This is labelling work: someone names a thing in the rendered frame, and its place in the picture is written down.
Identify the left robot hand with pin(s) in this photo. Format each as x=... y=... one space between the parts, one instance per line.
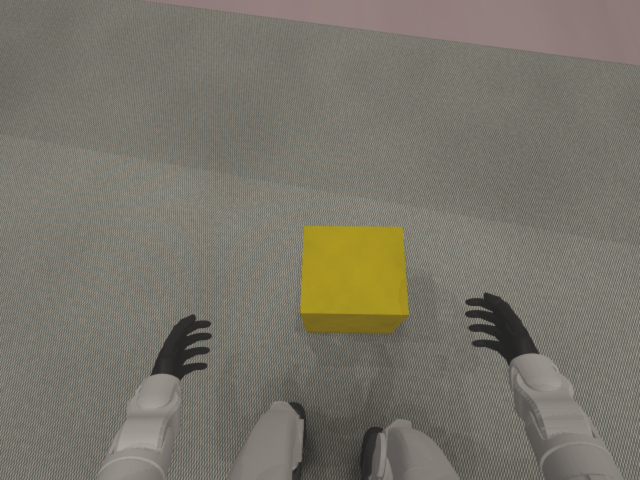
x=173 y=354

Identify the right robot hand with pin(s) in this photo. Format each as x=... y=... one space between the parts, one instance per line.
x=514 y=339

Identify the robot left thigh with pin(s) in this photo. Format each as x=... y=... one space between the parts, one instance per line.
x=271 y=448

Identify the robot right forearm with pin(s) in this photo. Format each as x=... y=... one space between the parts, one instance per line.
x=564 y=440

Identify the carton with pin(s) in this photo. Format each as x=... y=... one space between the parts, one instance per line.
x=353 y=279

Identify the right robot shin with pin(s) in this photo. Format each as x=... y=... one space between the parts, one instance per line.
x=396 y=423

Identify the robot left forearm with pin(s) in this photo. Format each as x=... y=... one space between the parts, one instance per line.
x=142 y=448

